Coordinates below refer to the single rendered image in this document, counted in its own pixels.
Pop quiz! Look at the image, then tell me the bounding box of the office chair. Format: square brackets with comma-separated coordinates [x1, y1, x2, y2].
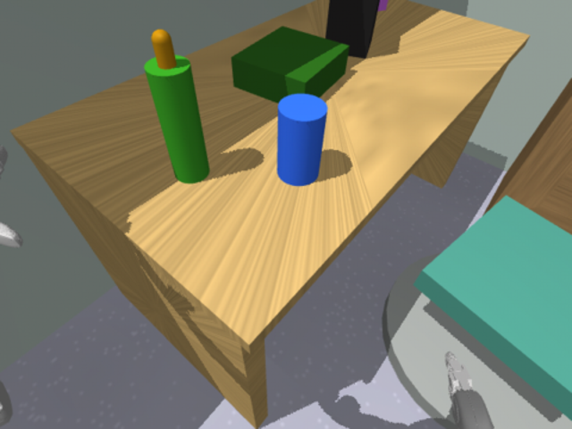
[382, 195, 572, 429]

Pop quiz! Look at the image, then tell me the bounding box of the right robot hand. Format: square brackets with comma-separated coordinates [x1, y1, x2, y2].
[445, 352, 494, 429]

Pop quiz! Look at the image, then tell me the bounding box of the desk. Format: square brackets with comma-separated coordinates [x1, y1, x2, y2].
[10, 0, 531, 429]

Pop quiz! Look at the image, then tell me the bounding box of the left robot hand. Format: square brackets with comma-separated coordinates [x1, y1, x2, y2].
[0, 145, 23, 248]

